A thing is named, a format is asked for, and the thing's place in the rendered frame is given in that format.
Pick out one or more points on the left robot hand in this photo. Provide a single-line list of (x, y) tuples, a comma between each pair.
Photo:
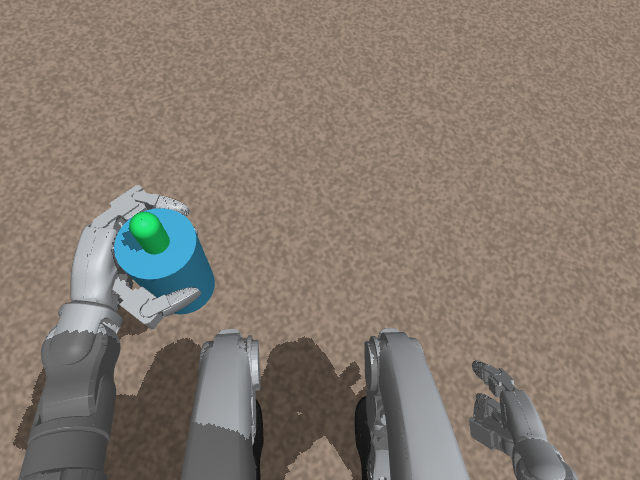
[(96, 275)]

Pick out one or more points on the left robot arm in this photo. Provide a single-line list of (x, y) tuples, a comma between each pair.
[(73, 421)]

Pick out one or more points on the right robot foot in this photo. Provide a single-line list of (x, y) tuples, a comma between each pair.
[(363, 438)]

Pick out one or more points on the right robot arm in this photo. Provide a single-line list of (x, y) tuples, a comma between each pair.
[(535, 459)]

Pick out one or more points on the bottle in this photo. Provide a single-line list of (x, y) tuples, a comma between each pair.
[(160, 250)]

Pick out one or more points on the right robot hand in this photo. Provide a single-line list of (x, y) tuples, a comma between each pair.
[(512, 420)]

